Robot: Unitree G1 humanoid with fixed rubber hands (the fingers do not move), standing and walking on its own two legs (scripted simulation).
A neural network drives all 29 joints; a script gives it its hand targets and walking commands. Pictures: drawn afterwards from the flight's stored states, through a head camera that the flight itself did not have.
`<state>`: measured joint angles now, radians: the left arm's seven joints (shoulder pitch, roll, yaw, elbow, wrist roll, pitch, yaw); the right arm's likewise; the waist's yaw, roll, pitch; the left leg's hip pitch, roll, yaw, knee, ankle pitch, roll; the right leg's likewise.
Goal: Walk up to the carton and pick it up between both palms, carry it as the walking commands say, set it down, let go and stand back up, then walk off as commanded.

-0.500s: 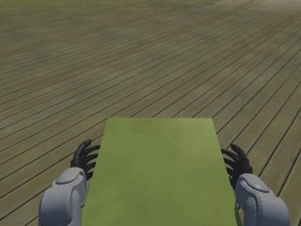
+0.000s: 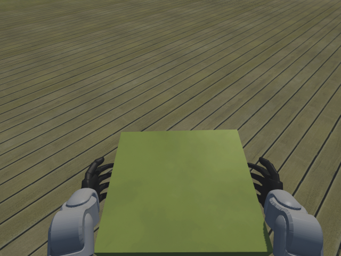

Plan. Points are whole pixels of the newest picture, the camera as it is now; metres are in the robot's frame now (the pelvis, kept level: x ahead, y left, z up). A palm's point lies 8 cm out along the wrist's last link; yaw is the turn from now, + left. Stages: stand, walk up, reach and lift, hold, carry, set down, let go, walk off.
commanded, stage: carry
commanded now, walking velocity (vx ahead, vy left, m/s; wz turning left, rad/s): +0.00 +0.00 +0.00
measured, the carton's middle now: (180, 201) +0.26 +0.00 +0.00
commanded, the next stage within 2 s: none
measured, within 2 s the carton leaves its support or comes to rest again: neither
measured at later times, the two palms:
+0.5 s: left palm (90, 180) +0.27 +0.21 +0.07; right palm (259, 183) +0.26 -0.17 +0.08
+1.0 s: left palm (92, 182) +0.28 +0.21 +0.05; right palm (251, 186) +0.28 -0.16 +0.05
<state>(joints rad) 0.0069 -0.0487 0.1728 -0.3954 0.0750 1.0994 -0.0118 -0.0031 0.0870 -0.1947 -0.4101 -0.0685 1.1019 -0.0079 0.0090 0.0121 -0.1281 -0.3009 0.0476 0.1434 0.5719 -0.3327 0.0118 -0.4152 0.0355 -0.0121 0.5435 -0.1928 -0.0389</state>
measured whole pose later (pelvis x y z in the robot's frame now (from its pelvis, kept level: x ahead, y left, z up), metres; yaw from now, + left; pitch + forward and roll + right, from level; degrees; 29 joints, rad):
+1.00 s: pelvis +0.02 +0.03 +0.00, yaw -1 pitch +3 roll +0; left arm -0.06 -0.04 0.17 -0.12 0.11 0.87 -0.01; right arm -0.06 0.08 -0.21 -0.14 -0.11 0.87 0.01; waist 0.00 0.02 -0.09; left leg -0.25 0.02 0.18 0.55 -0.36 0.05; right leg -0.38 0.00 0.00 0.55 -0.22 0.00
